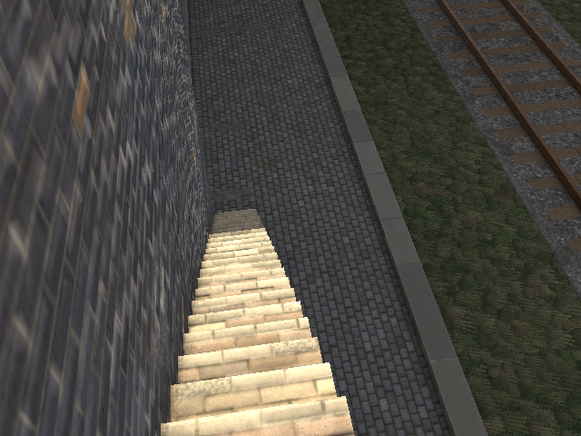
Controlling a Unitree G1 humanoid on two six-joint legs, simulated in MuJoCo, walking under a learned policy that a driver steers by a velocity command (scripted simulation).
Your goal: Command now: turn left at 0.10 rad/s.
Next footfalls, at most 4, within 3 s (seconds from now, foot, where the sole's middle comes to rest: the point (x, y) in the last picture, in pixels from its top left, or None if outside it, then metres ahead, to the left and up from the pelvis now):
0.64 left None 0.03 0.13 -0.76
1.88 right None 0.31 -0.10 -0.97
2.40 left None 0.46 0.24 -1.17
2.92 right None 0.72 0.04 -1.38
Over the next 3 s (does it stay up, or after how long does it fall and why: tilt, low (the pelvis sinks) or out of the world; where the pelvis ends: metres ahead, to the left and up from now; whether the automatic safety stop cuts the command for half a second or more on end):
stays up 0.63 0.11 -0.60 its command is cut before an obstacle after 2.4 s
